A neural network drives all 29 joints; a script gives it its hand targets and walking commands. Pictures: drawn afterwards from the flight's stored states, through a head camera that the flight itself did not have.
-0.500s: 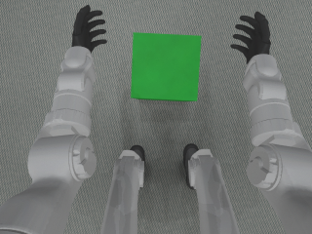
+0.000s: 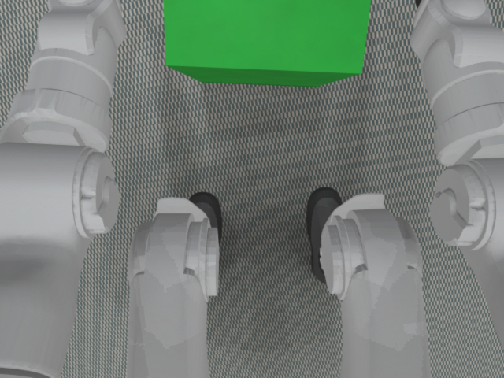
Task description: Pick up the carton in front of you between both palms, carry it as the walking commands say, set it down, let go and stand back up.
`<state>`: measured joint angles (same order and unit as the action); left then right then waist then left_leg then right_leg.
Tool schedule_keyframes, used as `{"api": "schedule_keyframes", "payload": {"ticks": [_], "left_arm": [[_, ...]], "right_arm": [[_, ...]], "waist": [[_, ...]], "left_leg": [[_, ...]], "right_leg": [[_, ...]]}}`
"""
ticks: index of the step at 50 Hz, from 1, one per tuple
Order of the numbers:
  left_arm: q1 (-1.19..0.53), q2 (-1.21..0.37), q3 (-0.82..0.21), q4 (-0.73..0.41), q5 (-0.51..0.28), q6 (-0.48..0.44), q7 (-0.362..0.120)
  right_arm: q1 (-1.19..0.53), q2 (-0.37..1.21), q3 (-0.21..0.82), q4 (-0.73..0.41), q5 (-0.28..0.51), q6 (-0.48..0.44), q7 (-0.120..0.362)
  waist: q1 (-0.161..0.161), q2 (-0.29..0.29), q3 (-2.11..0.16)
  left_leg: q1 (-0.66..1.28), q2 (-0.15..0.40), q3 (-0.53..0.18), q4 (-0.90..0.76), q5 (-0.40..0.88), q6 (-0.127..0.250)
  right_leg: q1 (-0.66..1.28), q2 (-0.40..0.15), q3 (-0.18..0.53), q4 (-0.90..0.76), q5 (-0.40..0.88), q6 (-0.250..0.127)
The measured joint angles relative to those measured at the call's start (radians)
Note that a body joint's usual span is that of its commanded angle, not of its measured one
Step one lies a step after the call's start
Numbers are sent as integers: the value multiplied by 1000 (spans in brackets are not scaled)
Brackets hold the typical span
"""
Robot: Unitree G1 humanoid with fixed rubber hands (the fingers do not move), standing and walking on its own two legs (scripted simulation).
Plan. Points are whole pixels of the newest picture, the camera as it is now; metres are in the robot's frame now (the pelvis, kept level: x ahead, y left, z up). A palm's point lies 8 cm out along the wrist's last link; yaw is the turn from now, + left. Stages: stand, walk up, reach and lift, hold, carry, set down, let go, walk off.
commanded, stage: reach and lift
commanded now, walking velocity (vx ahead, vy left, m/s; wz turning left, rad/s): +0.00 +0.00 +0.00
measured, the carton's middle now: (264, 2) +0.56 +0.01 -0.27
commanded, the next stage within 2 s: none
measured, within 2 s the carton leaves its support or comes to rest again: leaves its support in 0.94 s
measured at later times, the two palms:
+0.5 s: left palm out of the picture +0.57 +0.17 -0.19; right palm out of the picture +0.56 -0.17 -0.19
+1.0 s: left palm out of the picture +0.56 +0.15 -0.17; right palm out of the picture +0.56 -0.15 -0.17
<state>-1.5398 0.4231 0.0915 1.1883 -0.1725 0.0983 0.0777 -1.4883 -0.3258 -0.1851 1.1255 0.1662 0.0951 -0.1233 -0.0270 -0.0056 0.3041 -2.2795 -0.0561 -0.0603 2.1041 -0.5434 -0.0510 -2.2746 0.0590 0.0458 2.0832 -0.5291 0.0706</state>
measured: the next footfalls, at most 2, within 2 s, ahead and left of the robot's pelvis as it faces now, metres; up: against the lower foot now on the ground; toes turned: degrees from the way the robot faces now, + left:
none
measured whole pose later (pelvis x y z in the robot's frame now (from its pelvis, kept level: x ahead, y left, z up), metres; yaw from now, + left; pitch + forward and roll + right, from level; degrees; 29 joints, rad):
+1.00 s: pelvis +0.02 +0.00 -0.03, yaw +1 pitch +39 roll -1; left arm -1.38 0.26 0.16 0.92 -0.10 0.23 0.16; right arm -1.36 -0.21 -0.25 0.88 0.11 0.23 -0.19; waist -0.02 -0.01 0.27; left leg -2.28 -0.07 -0.05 2.22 -0.62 -0.05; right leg -2.28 0.08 0.06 2.21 -0.61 0.08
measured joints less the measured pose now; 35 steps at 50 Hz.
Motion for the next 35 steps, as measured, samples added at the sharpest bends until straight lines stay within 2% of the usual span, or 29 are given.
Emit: {"api": "schedule_keyframes", "payload": {"ticks": [6, 13, 22, 27, 29, 32, 35], "left_arm": [[-9, 5, -28, 6, -23, -30, 8], [5, -2, -62, -18, -62, -45, 20], [18, -32, -41, 3, -38, -46, 17], [-11, -43, -64, 5, -47, -41, 17], [-31, -61, -69, 9, -44, -38, 15], [-55, -71, -47, 20, -20, -33, 43], [-75, -80, -5, 36, 26, -16, 42]], "right_arm": [[-16, -11, 30, 21, 30, -31, -3], [-15, -23, 72, 14, 60, -48, -5], [6, 4, 53, 27, 34, -49, -3], [-21, 15, 74, 22, 45, -44, -4], [-43, 31, 77, 26, 38, -42, -6], [-66, 39, 49, 37, 12, -37, -30], [-78, 48, -5, 37, -39, -17, -27]], "waist": [[4, -6, 100], [10, -2, 91], [9, 0, 51], [9, 0, 79], [9, 1, 92], [10, 0, 110], [12, 1, 119]], "left_leg": [[26, 13, 6, 72, -38, 7], [19, 18, 12, 116, -69, 10], [2, 17, 11, 106, -55, 9], [13, 17, 12, 91, -39, 11], [19, 17, 13, 85, -35, 11], [29, 15, 12, 80, -31, 11], [34, 13, 10, 85, -31, 11]], "right_leg": [[26, -12, -8, 72, -37, -8], [17, -18, -7, 118, -68, -11], [0, -19, -9, 108, -55, -11], [12, -20, -8, 93, -40, -12], [18, -20, -7, 88, -36, -11], [28, -18, -7, 83, -32, -10], [34, -14, -6, 87, -32, -8]]}}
